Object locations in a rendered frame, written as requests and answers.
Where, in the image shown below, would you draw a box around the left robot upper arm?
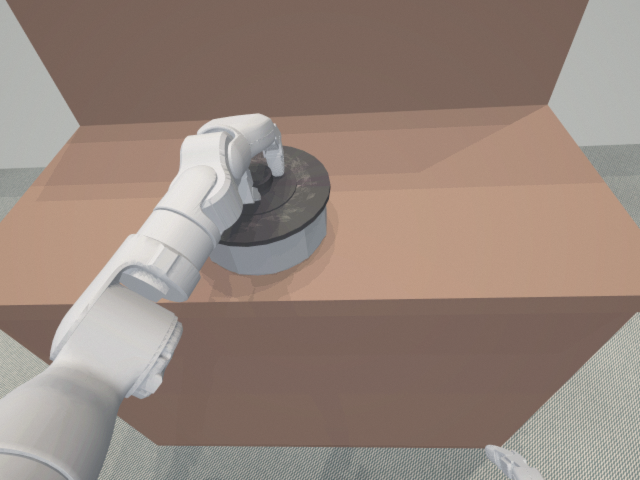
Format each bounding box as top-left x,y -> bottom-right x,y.
0,281 -> 183,480

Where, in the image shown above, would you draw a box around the lid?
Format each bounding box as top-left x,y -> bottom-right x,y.
218,145 -> 331,247

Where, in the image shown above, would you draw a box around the pot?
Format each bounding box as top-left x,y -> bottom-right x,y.
209,206 -> 327,275

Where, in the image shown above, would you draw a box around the robot left hand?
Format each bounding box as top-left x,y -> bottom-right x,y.
197,113 -> 284,204

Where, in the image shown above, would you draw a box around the knob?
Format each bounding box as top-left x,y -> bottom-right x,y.
248,163 -> 273,193

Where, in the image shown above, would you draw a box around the table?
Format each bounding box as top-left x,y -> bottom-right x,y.
0,0 -> 640,448

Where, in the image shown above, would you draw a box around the robot right hand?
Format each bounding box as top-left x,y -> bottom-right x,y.
485,445 -> 545,480

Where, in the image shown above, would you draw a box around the robot left forearm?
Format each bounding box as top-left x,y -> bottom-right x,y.
50,124 -> 251,361

